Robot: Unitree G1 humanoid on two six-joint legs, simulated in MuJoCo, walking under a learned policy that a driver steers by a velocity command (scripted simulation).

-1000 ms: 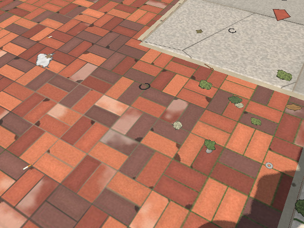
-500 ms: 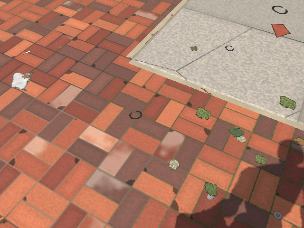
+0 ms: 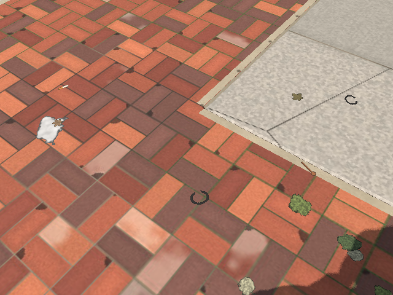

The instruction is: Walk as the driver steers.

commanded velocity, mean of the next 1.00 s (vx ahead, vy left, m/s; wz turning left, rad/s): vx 0.35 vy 0.00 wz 0.39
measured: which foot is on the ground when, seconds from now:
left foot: up 0.00-0.32, down 0.34-0.86, up 0.88-1.00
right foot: down 0.00-0.36, up 0.38-0.84, down 0.86-1.00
